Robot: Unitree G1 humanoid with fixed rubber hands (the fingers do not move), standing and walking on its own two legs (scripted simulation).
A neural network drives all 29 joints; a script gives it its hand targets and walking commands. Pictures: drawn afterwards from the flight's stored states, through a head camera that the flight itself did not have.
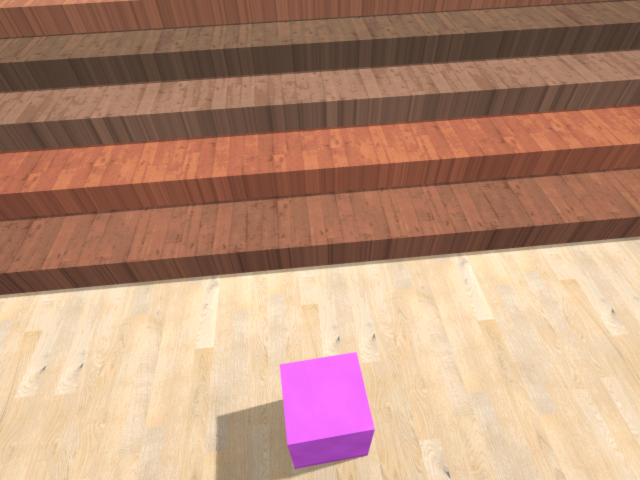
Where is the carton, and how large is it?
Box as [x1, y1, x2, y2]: [280, 352, 374, 468]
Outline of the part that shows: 356,352 280,364 287,445 295,468 367,454 374,428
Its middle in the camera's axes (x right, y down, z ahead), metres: +0.01 +0.47 +1.08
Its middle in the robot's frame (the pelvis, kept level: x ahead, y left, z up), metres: +0.42 +0.03 -0.65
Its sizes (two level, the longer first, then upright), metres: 0.210 0.200 0.250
